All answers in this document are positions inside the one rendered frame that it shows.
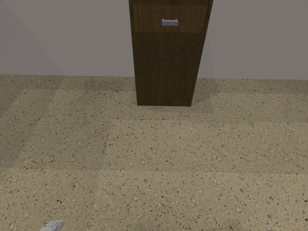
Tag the handle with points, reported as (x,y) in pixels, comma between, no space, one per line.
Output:
(170,22)

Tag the left robot hand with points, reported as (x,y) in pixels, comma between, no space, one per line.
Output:
(53,225)

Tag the drawer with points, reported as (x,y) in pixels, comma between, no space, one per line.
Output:
(148,18)

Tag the cabinet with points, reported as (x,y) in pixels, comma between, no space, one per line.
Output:
(166,64)

